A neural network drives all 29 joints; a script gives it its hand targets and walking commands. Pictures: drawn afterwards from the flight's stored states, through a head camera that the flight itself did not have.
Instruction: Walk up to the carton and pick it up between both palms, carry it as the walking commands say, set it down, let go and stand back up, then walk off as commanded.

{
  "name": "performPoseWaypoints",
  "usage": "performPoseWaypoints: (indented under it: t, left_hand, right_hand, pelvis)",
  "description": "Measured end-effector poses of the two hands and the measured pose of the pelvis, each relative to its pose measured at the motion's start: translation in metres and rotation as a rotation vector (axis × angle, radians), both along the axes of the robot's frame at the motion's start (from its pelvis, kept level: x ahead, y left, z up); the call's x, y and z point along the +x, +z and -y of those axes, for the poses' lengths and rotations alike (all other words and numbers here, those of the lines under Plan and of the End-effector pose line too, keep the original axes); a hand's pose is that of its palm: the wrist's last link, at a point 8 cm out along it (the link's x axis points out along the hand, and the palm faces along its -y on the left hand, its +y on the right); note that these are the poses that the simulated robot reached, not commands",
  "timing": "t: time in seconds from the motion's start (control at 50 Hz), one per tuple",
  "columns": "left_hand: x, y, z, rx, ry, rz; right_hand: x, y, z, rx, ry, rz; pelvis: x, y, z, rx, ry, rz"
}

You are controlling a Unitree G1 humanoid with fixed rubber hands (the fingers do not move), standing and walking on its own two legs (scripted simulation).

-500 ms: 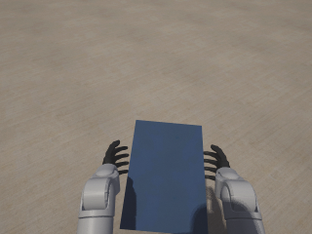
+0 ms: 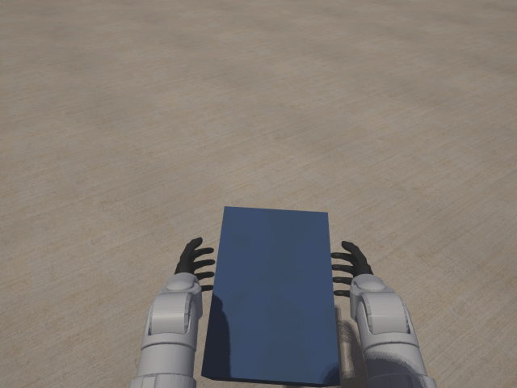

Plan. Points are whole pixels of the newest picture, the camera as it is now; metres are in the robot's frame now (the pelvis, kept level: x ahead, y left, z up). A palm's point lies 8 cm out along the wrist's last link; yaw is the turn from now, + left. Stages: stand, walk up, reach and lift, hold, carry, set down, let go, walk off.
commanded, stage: hold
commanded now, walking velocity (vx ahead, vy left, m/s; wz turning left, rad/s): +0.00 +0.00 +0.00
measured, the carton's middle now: (271, 295) +0.31 +0.01 -0.05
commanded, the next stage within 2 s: set down in 0.58 s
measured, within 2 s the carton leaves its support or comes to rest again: neither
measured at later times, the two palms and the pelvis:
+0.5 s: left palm (190, 255) +0.33 +0.15 +0.05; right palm (359, 264) +0.32 -0.14 +0.04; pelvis +0.04 -0.01 +0.01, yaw +1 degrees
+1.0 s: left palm (201, 283) +0.30 +0.13 +0.00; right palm (365, 278) +0.32 -0.15 +0.00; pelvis +0.02 -0.03 +0.00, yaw +2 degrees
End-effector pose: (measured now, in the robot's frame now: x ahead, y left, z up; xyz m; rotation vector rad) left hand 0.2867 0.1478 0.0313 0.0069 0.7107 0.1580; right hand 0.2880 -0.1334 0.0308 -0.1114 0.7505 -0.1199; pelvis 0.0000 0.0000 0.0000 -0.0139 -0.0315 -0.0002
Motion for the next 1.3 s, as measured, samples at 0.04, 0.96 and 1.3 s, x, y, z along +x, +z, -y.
performPoseWaypoints:
  t: [0.04, 0.96, 1.3]
  left_hand:
    - [0.007, 0.011, -0.002, -0.007, 0.035, 0.047]
    - [0.018, -0.022, 0.018, -0.015, -0.007, -0.065]
    - [0.039, -0.086, 0.017, -0.020, -0.010, -0.035]
  right_hand:
    - [0.010, 0.013, -0.004, -0.002, 0.006, 0.046]
    - [0.028, -0.022, 0.021, 0.017, 0.031, -0.046]
    - [0.031, -0.084, 0.015, 0.031, -0.087, -0.023]
  pelvis:
    - [0.001, 0.000, 0.001, -0.002, 0.017, 0.011]
    - [0.027, 0.003, 0.026, 0.028, 0.021, 0.055]
    - [0.010, -0.018, 0.007, 0.010, 0.003, -0.167]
